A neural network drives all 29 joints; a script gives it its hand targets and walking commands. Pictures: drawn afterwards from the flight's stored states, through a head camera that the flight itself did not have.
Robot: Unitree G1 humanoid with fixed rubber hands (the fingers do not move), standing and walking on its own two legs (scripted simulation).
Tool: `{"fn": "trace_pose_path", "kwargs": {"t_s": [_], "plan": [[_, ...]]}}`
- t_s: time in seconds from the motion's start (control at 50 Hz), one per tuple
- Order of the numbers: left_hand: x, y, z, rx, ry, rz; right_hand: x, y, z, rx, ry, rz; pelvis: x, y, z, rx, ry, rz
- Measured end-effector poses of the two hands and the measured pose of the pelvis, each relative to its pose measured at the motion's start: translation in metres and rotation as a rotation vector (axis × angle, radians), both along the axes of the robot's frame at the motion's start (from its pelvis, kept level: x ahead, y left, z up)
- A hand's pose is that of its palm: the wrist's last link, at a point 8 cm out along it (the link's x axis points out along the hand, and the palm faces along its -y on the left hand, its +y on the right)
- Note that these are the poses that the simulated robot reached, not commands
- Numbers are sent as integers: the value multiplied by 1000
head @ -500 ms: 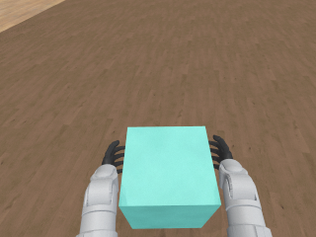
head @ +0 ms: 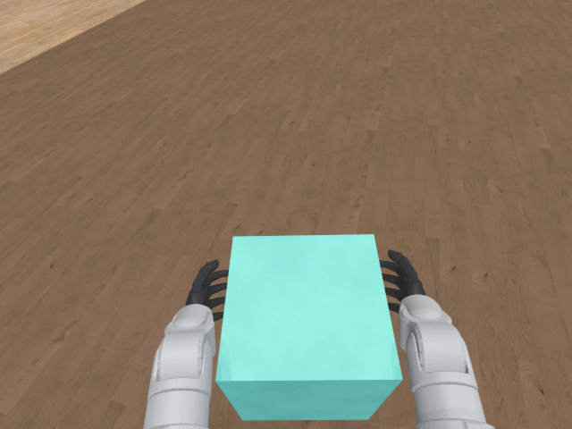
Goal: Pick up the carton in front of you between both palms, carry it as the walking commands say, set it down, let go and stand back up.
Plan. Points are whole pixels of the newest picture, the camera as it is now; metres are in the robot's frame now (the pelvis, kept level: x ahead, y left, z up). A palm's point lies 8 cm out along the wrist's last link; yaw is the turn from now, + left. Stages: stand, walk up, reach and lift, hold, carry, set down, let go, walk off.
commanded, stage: hold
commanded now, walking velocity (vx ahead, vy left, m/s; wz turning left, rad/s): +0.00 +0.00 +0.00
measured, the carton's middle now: (304, 333) +0.29 +0.00 -0.05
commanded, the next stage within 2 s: set down in 0.50 s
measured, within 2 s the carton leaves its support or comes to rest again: neither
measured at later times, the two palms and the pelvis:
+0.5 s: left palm (221, 314) +0.27 +0.12 +0.04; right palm (436, 299) +0.29 -0.18 +0.04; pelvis -0.01 -0.04 +0.00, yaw +3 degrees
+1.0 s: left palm (244, 313) +0.33 +0.10 -0.06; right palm (421, 315) +0.32 -0.19 -0.07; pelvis -0.03 -0.03 -0.03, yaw +2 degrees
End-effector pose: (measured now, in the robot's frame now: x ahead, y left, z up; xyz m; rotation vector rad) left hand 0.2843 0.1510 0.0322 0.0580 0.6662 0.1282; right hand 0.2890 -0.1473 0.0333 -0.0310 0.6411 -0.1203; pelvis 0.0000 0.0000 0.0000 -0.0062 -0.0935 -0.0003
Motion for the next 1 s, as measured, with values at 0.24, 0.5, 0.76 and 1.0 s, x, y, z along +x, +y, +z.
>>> {"fn": "trace_pose_path", "kwargs": {"t_s": [0.24,0.5,0.76,1.0], "plan": [[-9,-15,7,8,-10,16,-4,-15,5,10,-10,13,-12,-19,0,1,-32,27],[-10,-34,12,15,-12,35,0,-34,7,27,-12,28,-12,-44,0,9,-37,48],[13,-38,2,-10,-5,53,25,-37,-1,106,-4,-26,-15,-49,-6,3,-24,59],[48,-47,-95,36,35,-58,34,-46,-101,50,30,-73,-34,-32,-32,8,237,29]]}}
